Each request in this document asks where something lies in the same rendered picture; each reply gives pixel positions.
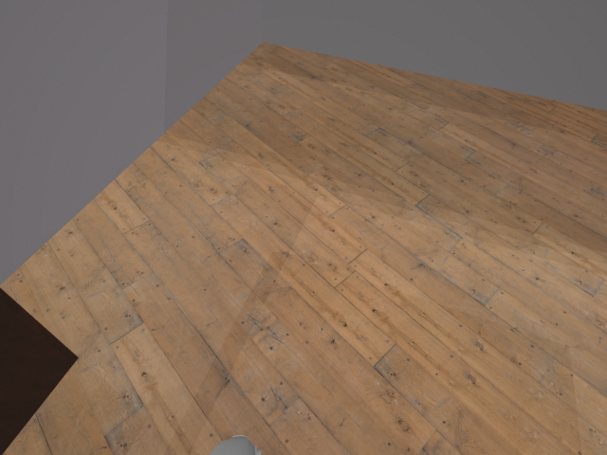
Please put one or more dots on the cabinet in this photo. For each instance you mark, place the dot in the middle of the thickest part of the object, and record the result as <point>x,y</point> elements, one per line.
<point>32,363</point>

